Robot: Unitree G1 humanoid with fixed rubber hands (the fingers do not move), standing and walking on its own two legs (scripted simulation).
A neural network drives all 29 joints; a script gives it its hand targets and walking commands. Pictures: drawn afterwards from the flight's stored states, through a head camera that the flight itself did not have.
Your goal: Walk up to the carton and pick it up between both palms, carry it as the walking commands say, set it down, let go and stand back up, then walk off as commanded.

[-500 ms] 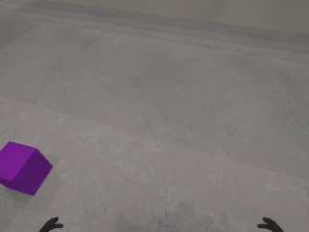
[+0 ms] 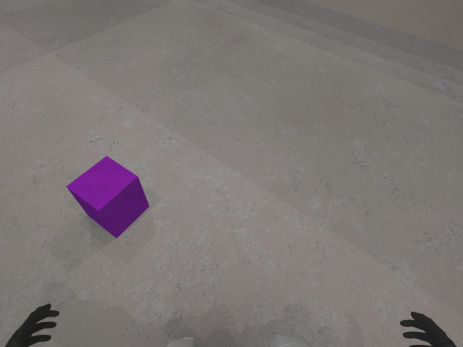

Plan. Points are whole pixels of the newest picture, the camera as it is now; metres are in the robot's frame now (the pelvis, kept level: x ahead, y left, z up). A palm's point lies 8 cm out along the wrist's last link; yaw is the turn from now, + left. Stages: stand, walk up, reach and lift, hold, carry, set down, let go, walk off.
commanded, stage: walk up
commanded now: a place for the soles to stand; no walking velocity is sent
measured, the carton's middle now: (111, 197) +0.80 +0.51 -0.63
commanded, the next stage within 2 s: none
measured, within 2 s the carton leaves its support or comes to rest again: neither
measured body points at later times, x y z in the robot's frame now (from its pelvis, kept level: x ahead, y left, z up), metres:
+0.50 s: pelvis +0.14 +0.08 -0.01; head +0.19 +0.09 +0.44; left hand +0.03 +0.43 -0.07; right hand +0.46 -0.13 -0.08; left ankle +0.17 +0.21 -0.72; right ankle +0.10 -0.09 -0.67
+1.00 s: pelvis +0.27 +0.15 -0.01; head +0.30 +0.16 +0.44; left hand +0.12 +0.49 -0.06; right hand +0.57 -0.04 -0.09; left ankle +0.27 +0.31 -0.71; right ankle +0.36 +0.03 -0.72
